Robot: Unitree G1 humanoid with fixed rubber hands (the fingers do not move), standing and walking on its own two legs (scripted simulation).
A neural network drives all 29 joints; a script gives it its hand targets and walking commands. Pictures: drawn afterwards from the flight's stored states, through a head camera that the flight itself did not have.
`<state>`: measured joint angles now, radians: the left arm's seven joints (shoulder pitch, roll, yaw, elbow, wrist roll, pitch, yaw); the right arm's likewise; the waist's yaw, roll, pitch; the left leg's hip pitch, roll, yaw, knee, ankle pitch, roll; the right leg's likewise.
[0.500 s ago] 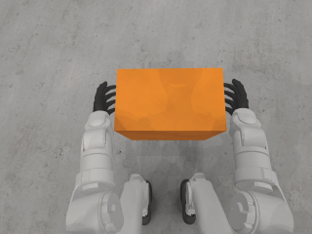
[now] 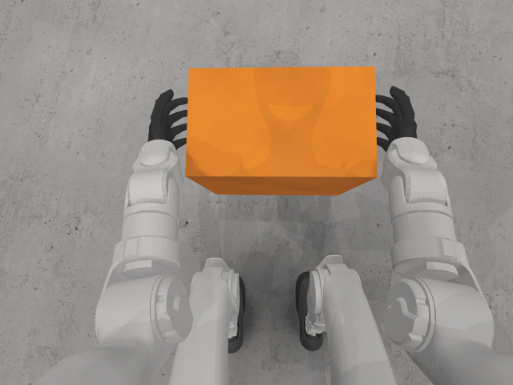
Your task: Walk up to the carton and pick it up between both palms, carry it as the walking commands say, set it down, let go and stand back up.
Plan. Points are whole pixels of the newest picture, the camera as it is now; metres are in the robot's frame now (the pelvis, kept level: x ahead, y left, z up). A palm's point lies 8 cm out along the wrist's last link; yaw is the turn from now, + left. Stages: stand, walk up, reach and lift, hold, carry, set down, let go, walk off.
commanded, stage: set down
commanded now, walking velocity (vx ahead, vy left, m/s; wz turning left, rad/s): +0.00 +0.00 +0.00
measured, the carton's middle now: (278, 144) +0.50 -0.01 -0.18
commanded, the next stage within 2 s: none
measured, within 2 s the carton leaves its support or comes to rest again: rests again in 1.26 s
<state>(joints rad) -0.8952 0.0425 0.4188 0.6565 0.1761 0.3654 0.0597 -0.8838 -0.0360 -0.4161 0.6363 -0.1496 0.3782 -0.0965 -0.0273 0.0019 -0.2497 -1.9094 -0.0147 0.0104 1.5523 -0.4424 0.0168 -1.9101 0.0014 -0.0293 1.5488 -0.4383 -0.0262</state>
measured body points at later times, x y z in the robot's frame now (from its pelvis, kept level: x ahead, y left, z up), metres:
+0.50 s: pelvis -0.01 +0.01 -0.07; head +0.29 +0.01 +0.27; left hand +0.50 +0.16 -0.18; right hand +0.49 -0.19 -0.17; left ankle +0.10 +0.11 -0.51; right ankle +0.10 -0.11 -0.51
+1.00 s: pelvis -0.01 +0.01 -0.13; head +0.33 +0.00 +0.17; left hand +0.53 +0.17 -0.27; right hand +0.51 -0.19 -0.26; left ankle +0.10 +0.11 -0.51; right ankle +0.10 -0.11 -0.51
